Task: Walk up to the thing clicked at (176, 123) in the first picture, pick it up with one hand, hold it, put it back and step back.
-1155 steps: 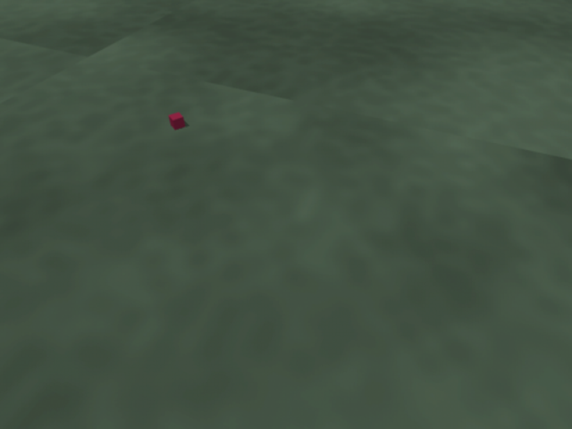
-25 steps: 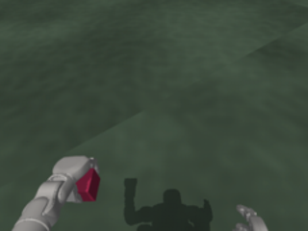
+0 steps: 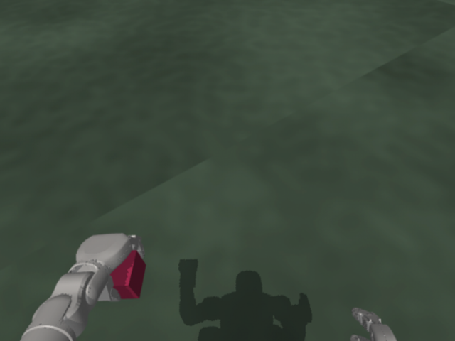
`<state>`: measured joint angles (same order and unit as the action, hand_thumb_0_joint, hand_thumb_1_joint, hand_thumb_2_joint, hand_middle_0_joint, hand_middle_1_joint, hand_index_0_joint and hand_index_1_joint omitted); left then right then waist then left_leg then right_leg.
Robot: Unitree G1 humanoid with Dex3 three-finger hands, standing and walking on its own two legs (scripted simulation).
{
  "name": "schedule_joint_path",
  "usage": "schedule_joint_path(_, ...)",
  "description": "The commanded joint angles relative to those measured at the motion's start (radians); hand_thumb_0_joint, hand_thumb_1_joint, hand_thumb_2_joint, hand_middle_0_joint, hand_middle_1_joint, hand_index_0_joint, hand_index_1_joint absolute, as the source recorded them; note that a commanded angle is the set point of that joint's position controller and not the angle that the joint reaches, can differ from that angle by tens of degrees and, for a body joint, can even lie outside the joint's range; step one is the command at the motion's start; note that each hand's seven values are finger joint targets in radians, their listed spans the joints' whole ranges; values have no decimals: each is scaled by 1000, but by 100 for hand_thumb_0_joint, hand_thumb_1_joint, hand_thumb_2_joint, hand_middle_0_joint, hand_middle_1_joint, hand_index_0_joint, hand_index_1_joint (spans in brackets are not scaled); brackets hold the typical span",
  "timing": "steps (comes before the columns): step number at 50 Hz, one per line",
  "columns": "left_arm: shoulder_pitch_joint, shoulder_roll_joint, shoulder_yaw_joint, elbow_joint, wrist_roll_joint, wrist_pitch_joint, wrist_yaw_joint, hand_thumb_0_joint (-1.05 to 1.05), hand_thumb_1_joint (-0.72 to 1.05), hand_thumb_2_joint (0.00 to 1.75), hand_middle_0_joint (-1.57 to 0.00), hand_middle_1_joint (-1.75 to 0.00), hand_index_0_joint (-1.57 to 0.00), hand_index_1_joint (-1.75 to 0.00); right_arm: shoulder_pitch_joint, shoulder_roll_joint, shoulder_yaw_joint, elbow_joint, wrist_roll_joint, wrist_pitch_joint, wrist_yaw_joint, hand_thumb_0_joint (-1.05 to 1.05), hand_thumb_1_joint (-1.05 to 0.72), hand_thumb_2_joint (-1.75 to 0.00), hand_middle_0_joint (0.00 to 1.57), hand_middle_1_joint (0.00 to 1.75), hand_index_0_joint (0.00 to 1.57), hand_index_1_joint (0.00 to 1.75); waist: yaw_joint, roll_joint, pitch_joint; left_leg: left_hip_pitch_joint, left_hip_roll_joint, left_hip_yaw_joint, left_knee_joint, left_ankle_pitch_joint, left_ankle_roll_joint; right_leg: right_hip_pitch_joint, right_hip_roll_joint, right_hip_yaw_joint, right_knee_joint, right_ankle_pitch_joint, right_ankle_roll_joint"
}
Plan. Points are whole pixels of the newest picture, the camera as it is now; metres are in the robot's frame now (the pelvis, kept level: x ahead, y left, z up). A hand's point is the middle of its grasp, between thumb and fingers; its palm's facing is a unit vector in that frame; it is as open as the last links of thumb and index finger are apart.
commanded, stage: crouch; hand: left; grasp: from above
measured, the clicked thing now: (121, 274) +0.29 +0.22 -0.09
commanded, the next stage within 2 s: lower in 1.72 s
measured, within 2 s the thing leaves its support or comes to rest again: neither
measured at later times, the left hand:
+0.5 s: hand (139, 282) +0.33 +0.24 -0.27, palm faces -0.41 +0.07 -0.91, open 9.9 cm
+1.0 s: hand (157, 294) +0.37 +0.24 -0.48, palm faces -0.44 +0.02 -0.90, open 9.9 cm
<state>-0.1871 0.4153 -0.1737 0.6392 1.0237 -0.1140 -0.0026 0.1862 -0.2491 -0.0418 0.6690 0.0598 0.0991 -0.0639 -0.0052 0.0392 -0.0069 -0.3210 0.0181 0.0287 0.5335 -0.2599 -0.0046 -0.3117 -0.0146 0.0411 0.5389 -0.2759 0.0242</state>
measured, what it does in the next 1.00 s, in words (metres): lowers itself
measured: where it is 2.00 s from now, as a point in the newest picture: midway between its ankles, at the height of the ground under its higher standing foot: outside the picture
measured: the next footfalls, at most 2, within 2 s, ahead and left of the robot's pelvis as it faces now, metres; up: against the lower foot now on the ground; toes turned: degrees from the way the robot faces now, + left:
none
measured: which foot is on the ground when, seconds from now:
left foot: down 0.00-1.00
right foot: down 0.00-1.00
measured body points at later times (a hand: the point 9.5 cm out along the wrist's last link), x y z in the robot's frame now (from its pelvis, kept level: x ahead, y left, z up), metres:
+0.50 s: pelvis -0.05 +0.01 -0.15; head +0.09 +0.02 +0.27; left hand +0.35 +0.23 -0.22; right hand +0.02 -0.29 -0.27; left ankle +0.01 +0.12 -0.73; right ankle +0.00 -0.14 -0.73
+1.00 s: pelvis -0.08 +0.01 -0.32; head +0.14 +0.04 +0.07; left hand +0.39 +0.24 -0.43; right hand -0.03 -0.27 -0.44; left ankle +0.01 +0.12 -0.73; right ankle +0.00 -0.14 -0.73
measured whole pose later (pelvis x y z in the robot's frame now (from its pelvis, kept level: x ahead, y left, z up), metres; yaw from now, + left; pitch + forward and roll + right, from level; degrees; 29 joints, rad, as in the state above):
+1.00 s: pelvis -0.08 +0.01 -0.32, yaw -2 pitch +37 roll -6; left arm -0.83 0.59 0.04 1.31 1.30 -0.22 0.39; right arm 0.18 -0.24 -0.02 0.75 -0.11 -0.05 0.06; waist -0.19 0.02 -0.17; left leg -2.03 0.01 -0.08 2.02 -0.65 0.00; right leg -1.96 0.01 -0.02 1.97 -0.67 0.04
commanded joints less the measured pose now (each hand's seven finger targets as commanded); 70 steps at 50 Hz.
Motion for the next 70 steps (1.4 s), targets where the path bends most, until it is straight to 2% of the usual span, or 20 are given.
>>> schedule_joint_path(1, -295, 184, 111, -99, 38, -41, 112, 0, 43, 92, -87, -69, -85, -71, -47, -131, -46, -108, -13, -25, 0, 0, -89, -90, 20, 30, 20, 30, -17, -50, -223, 71, -34, -9, 27, 213, 10, -68, 39, -37, -8, 185, -35)
schedule_joint_path(4, -391, 199, 122, -47, 88, -57, 185, 0, 41, 93, -85, -71, -84, -73, -22, -141, -58, -88, -29, -23, 12, 0, -89, -90, 20, 30, 20, 30, -27, -32, -293, -21, -39, -5, 148, 218, 9, -161, 34, -34, 90, 208, -31)
schedule_joint_path(10, -520, 154, 78, 148, 167, -44, 320, 0, 45, 89, -89, -69, -88, -70, 63, -162, -85, -48, -58, -27, 43, 0, -90, -90, 20, 30, 20, 30, -75, -21, -402, -222, -21, -20, 401, 187, 14, -438, 42, -49, 317, 152, -39)
schedule_joint_path(12, -540, 171, 92, 204, 184, -44, 348, 0, 43, 82, -86, -68, -86, -68, 68, -170, -91, -45, -65, -31, 48, 0, -90, -90, 20, 30, 20, 30, -67, -10, -443, -318, -22, -23, 482, 152, 17, -525, 43, -53, 396, 119, -42)
schedule_joint_path(18, -706, 205, 111, 291, 195, -23, 402, 0, 51, 83, -91, -69, -92, -68, 102, -181, -95, -30, -82, -57, 43, 0, -90, -90, 20, 30, 20, 30, -91, 55, -564, -534, -24, -38, 644, -24, 17, -745, 43, -66, 586, -23, -52)
schedule_joint_path(21, -781, 246, 136, 317, 191, -13, 415, 0, 51, 82, -92, -66, -92, -66, 115, -188, -94, -9, -95, -80, 34, 0, -90, -90, 20, 30, 20, 30, -97, 78, -649, -627, -13, -65, 745, -35, 19, -871, 45, -76, 711, -43, -56)
schedule_joint_path(27, -805, 317, 180, 356, 198, 5, 400, 0, 56, 79, -95, -63, -96, -62, 128, -192, -96, -7, -110, -100, 33, 0, -90, -90, 20, 30, 20, 30, -99, 101, -741, -792, -16, -76, 870, -140, 16, -1015, 39, -84, 852, -136, -59)
schedule_joint_path(31, -857, 337, 194, 389, 188, -9, 371, 0, 57, 84, -95, -68, -96, -67, 144, -204, -92, 4, -118, -117, 46, 0, -90, -90, 20, 30, 20, 30, -128, 113, -779, -877, -14, -95, 964, -176, 19, -1142, 41, -98, 950, -181, -61)
schedule_joint_path(34, -864, 320, 191, 433, 178, -34, 364, 0, 59, 85, -96, -71, -97, -70, 157, -202, -87, 11, -125, -128, 59, 0, -90, -90, 20, 30, 20, 30, -146, 80, -757, -978, -19, -98, 1018, -268, 24, -1202, 43, -106, 990, -248, -62)
schedule_joint_path(35, -915, 342, 202, 418, 179, -46, 368, 0, 57, 88, -95, -71, -96, -70, 158, -207, -85, 12, -126, -133, 61, 0, -90, -90, 20, 30, 20, 30, -166, 81, -756, -1016, -21, -107, 1031, -320, 22, -1228, 40, -106, 1006, -279, -60)
schedule_joint_path(37, -932, 352, 203, 438, 184, -64, 372, 0, 56, 84, -93, -73, -95, -71, 165, -206, -75, 18, -130, -141, 69, 0, -90, -90, 20, 30, 20, 30, -173, 89, -750, -1060, -22, -108, 1066, -362, 24, -1273, 37, -108, 1036, -309, -59)
schedule_joint_path(43, -1042, 431, 245, 425, 236, -103, 425, 0, 53, 81, -92, -68, -94, -66, 188, -221, -60, 49, -151, -156, 91, 0, -91, -90, 20, 30, 20, 30, -176, 205, -866, -1026, -17, -114, 1170, -269, 11, -1386, 36, -123, 1161, -250, -66)
schedule_joint_path(49, -1068, 488, 287, 488, 270, -96, 470, 0, 50, 84, -92, -69, -93, -68, 203, -214, -45, 62, -173, -164, 121, 0, -92, -90, 20, 30, 20, 30, -177, 252, -879, -1071, -17, -77, 1287, -170, 18, -1419, 38, -123, 1228, -170, -63)
schedule_joint_path(53, -1009, 447, 269, 570, 263, -75, 465, 0, 52, 86, -94, -68, -94, -68, 199, -214, -46, 59, -176, -163, 141, 0, -92, -90, 20, 30, 20, 30, -181, 223, -838, -1129, -16, -75, 1322, -174, 24, -1434, 44, -135, 1255, -162, -61)
schedule_joint_path(61, -1058, 495, 281, 531, 233, -93, 414, 0, 51, 84, -93, -67, -93, -67, 207, -222, -51, 67, -178, -154, 164, 0, -92, -90, 20, 30, 20, 30, -204, 198, -819, -1231, -10, -80, 1408, -162, 28, -1440, 55, -144, 1328, -138, -55)
schedule_joint_path(62, -1044, 496, 277, 537, 237, -100, 410, 0, 51, 84, -93, -67, -94, -66, 204, -221, -49, 69, -179, -151, 166, 0, -92, -91, 20, 30, 20, 30, -198, 206, -821, -1242, -10, -74, 1423, -151, 29, -1437, 60, -142, 1338, -128, -55)
schedule_joint_path(63, -1078, 555, 312, 493, 241, -113, 409, 0, 52, 84, -94, -67, -94, -66, 213, -223, -44, 69, -180, -149, 169, 0, -92, -91, 20, 30, 20, 30, -196, 209, -840, -1245, -10, -76, 1436, -132, 28, -1433, 59, -145, 1352, -112, -53)
schedule_joint_path(65, -1026, 513, 293, 537, 249, -125, 402, 0, 53, 86, -95, -68, -95, -68, 217, -222, -39, 72, -184, -143, 175, 0, -92, -91, 20, 30, 20, 30, -203, 201, -827, -1249, -11, -76, 1456, -111, 27, -1444, 61, -148, 1366, -100, -52)
schedule_joint_path(68, -1035, 530, 306, 542, 268, -146, 401, 0, 53, 87, -95, -69, -95, -69, 217, -226, -33, 73, -189, -136, 180, 0, -92, -91, 20, 30, 20, 30, -200, 240, -825, -1228, -9, -86, 1466, -108, 20, -1499, 62, -158, 1398, -115, -57)
schedule_joint_path(70, -1043, 531, 299, 585, 275, -149, 409, 0, 53, 87, -94, -69, -94, -69, 201, -244, -43, 72, -189, -134, 182, 0, -92, -91, 20, 30, 20, 30, -195, 264, -793, -1249, -9, -94, 1458, -171, 15, -1555, 62, -165, 1423, -171, -64)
